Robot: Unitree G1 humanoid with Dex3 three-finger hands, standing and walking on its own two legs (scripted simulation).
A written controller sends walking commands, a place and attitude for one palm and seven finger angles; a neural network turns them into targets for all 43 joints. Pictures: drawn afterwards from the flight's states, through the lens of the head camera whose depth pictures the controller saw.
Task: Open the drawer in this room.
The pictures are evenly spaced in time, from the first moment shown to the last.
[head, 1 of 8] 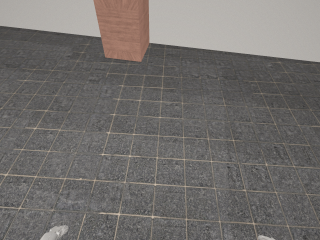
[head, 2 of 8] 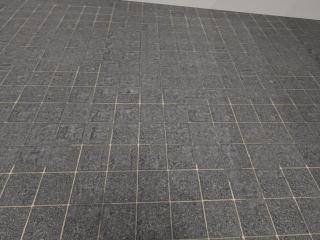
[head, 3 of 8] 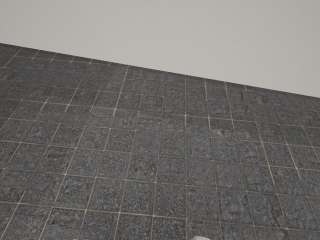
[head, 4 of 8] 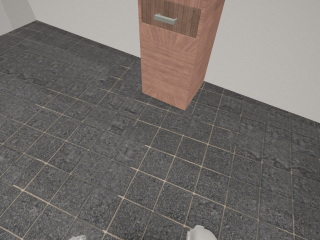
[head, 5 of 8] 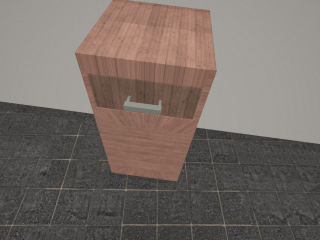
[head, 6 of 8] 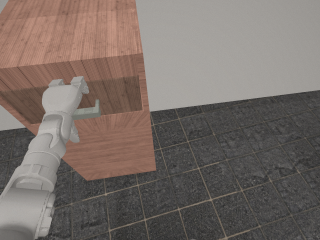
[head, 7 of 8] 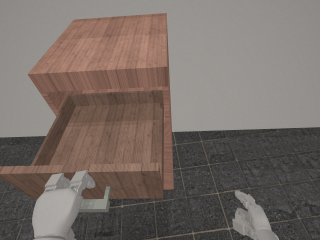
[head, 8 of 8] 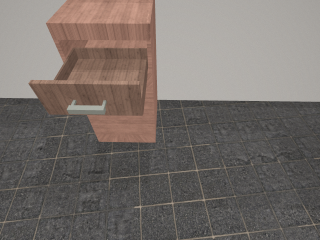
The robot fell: no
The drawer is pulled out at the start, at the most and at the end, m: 0.00 0.30 0.30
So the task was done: yes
